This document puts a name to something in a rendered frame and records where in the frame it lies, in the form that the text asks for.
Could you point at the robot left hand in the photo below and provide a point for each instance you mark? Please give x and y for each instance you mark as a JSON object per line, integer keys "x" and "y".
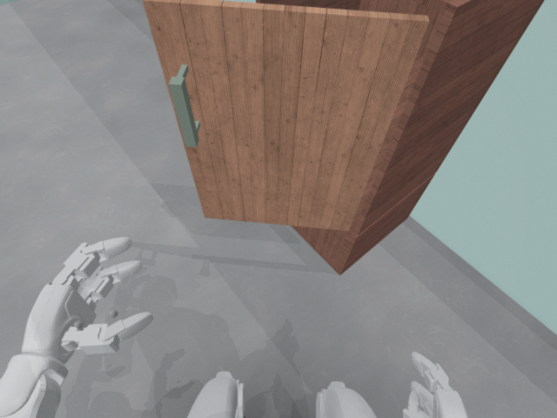
{"x": 50, "y": 328}

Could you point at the robot right hand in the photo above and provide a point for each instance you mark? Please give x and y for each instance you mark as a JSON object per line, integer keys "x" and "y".
{"x": 445, "y": 403}

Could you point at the left robot forearm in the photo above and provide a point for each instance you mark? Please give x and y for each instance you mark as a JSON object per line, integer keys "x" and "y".
{"x": 31, "y": 386}

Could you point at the robot left thigh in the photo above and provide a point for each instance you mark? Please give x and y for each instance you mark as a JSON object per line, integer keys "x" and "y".
{"x": 222, "y": 397}

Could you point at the cupboard door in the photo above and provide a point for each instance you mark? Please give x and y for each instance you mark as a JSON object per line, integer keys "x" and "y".
{"x": 294, "y": 102}

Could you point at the robot right thigh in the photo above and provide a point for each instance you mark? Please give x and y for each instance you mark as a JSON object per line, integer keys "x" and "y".
{"x": 338, "y": 402}

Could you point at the robot thigh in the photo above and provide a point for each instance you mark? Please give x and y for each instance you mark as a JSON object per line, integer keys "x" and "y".
{"x": 338, "y": 402}
{"x": 222, "y": 397}

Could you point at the handle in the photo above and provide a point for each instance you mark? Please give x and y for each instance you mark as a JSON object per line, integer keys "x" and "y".
{"x": 182, "y": 103}

